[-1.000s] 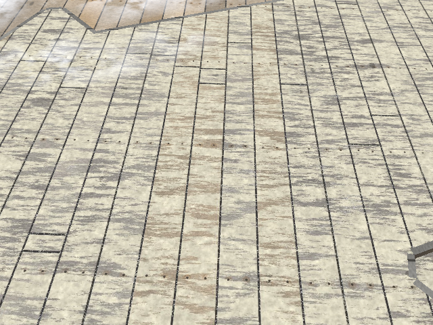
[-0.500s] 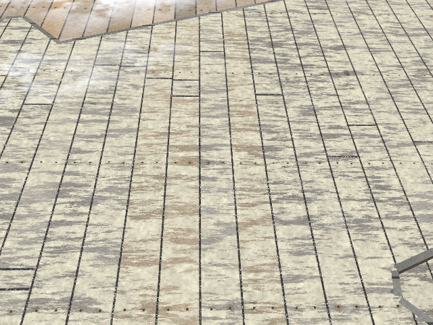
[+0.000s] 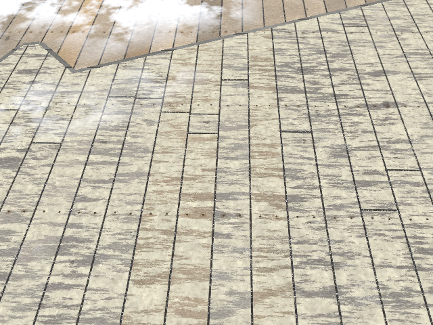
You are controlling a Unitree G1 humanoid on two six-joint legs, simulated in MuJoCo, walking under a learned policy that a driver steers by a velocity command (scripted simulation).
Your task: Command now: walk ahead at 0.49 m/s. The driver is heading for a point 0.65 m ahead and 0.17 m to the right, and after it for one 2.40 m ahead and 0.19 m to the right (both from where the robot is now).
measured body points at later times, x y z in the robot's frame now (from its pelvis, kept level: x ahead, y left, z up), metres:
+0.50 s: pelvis +0.29 +0.04 +0.00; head +0.31 +0.05 +0.45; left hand +0.36 +0.29 -0.15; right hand +0.30 -0.22 -0.14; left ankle +0.30 +0.11 -0.75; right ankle +0.28 -0.10 -0.66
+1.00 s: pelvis +0.54 -0.05 -0.01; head +0.57 -0.07 +0.44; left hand +0.71 +0.18 -0.14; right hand +0.55 -0.33 -0.14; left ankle +0.57 +0.11 -0.66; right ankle +0.55 -0.09 -0.75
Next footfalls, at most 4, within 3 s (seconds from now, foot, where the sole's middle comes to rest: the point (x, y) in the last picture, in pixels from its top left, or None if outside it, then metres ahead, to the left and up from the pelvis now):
0.28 left None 0.34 0.11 -0.78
0.82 right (270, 298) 0.58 -0.10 -0.78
1.38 left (260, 206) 0.93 -0.09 -0.78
1.92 right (309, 151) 1.20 -0.31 -0.78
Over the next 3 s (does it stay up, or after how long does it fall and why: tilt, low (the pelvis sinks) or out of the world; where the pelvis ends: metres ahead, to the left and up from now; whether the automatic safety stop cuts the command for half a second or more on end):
stays up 1.59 -0.12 -0.02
